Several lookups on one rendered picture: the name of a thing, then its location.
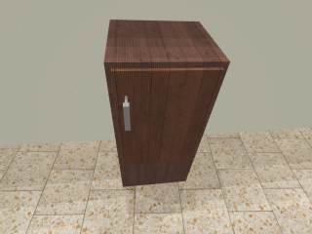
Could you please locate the cupboard door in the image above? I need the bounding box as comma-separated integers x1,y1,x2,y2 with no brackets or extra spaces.
111,67,224,165

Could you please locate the handle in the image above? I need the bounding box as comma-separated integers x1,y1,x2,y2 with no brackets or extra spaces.
123,96,131,131

